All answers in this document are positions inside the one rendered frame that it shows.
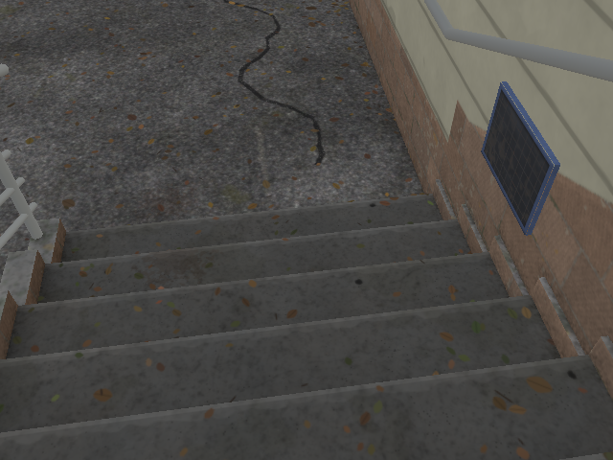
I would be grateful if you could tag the stairs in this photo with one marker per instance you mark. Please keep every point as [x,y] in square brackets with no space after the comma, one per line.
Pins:
[362,330]

